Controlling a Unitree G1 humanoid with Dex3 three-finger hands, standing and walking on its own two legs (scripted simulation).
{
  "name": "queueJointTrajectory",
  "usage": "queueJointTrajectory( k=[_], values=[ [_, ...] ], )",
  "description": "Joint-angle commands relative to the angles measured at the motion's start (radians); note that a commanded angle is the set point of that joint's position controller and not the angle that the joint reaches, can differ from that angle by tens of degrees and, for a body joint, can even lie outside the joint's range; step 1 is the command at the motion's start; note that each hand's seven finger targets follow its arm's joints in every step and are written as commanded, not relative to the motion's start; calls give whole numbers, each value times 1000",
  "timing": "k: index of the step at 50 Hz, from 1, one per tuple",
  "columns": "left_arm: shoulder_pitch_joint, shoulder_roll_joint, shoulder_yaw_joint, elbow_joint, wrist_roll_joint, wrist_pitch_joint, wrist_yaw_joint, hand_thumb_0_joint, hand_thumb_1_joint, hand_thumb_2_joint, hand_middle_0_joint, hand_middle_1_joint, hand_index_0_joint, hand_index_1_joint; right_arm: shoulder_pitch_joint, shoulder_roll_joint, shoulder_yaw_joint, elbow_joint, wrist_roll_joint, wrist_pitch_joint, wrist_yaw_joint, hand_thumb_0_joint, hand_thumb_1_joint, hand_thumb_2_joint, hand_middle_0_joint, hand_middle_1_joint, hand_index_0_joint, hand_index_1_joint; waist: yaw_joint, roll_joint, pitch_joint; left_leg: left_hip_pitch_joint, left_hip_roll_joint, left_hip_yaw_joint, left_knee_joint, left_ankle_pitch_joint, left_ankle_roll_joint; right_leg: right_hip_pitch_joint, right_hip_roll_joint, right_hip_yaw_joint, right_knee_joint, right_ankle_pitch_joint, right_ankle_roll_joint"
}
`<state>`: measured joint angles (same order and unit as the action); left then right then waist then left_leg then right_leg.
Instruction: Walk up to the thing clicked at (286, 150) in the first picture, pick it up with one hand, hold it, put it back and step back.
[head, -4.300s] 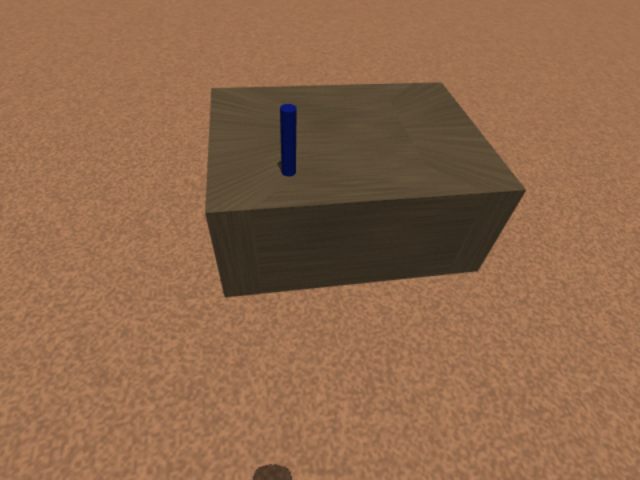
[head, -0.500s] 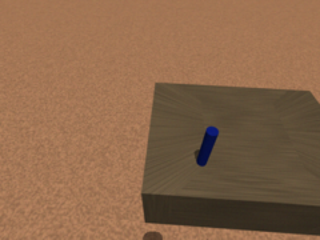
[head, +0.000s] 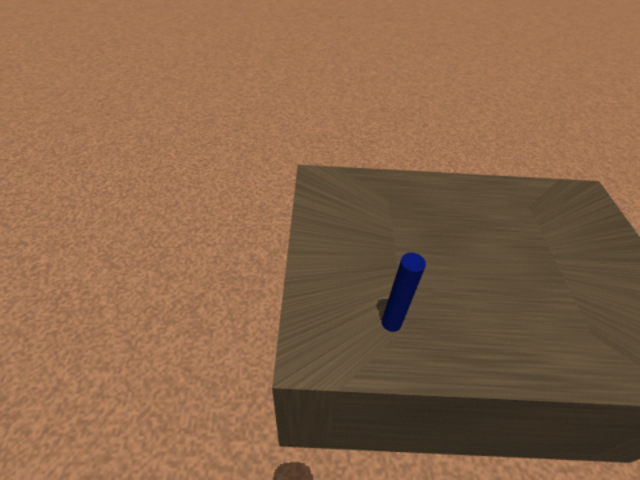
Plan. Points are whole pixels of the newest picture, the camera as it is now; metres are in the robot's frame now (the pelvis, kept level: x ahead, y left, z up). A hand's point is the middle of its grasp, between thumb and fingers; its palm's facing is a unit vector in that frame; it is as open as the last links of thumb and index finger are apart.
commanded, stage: walk up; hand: right
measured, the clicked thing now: (401, 295) +0.52 -0.20 -0.21
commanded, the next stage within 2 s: stand in 0.44 s
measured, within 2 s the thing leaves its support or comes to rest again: neither
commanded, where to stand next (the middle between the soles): +0.06 +0.01 m, yaw -3 degrees
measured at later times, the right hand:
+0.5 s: hand out of the picture +0.08 -0.25 -0.16, palm faces -0.05 +0.94 -0.34, open 7.4 cm
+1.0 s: hand out of the picture +0.09 -0.26 -0.16, palm faces -0.04 +0.94 -0.34, open 7.4 cm
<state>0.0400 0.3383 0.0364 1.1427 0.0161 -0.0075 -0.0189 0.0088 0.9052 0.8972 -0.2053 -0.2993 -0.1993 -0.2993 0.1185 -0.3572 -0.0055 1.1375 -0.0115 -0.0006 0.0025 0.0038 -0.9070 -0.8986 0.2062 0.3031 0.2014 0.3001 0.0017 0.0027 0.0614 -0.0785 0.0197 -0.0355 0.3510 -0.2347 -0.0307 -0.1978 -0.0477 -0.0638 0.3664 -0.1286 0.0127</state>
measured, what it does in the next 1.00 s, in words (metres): stands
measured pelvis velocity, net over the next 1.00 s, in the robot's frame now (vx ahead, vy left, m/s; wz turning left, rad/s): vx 0.01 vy -0.01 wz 0.00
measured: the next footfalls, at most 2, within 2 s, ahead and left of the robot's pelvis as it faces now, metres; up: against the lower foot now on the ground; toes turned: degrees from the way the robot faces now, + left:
none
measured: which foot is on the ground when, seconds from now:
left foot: down 0.00-1.00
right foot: down 0.00-1.00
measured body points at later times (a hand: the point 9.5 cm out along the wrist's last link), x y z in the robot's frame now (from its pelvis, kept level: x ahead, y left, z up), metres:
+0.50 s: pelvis +0.00 +0.00 +0.00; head +0.01 +0.00 +0.45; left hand +0.08 +0.30 -0.13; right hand +0.08 -0.30 -0.13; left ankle -0.03 +0.14 -0.75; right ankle +0.04 -0.13 -0.75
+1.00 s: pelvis +0.01 -0.01 +0.00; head +0.03 -0.01 +0.45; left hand +0.09 +0.30 -0.13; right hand +0.09 -0.31 -0.13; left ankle -0.03 +0.14 -0.75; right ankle +0.04 -0.13 -0.75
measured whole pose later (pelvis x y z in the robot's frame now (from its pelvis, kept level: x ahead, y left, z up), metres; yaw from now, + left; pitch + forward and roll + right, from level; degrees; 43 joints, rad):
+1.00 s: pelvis +0.01 -0.01 +0.00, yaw +0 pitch -2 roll +0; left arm 0.08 0.35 0.00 1.14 0.01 -0.02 -0.01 0.01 0.91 0.90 -0.21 -0.30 -0.20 -0.30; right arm 0.11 -0.36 0.00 1.12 -0.01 0.00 0.00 0.00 -0.91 -0.90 0.21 0.30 0.20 0.30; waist 0.01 0.01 0.05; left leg -0.05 0.03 -0.04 0.31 -0.23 -0.04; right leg -0.18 -0.04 -0.07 0.36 -0.15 0.01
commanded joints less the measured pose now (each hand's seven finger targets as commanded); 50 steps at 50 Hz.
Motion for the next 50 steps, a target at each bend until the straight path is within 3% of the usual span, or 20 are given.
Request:
queueJointTrajectory(
  k=[1,21,25,34,50],
  values=[
    [-49,214,35,-74,-5,-18,16,0,900,900,-200,-300,-200,-300,-38,-207,-36,-71,3,-23,-10,0,-900,-900,200,300,200,300,9,-5,-94,-108,88,-55,-63,116,50,131,-93,102,-53,25,-24],
    [-24,212,40,-73,-2,-20,15,0,900,900,-200,-300,-200,-300,-29,-201,-41,-82,3,-22,-8,0,-900,-900,200,300,200,300,8,-8,-95,-95,83,-65,-62,106,53,118,-91,97,-59,-6,-24],
    [-5,214,21,-66,-8,-20,16,0,900,900,-200,-300,-200,-300,-34,-206,-39,-80,-3,-24,-9,0,-900,-900,200,300,200,300,7,19,-71,-103,98,-72,-88,88,44,103,-89,98,-59,-31,-26],
    [10,222,9,-63,-10,-28,19,0,900,900,-200,-300,-200,-300,-28,-208,-38,-79,3,-27,-9,0,-900,-900,200,300,200,300,3,18,-115,-61,107,-61,-80,214,40,147,-100,94,-31,157,-30],
    [10,233,5,-63,-11,-26,22,0,900,900,-200,-300,-200,-300,-23,-202,-36,-74,2,-21,-8,0,-900,-900,200,300,200,300,3,-1,-90,-59,105,-51,-90,156,34,130,-97,96,-53,109,-31]
  ],
)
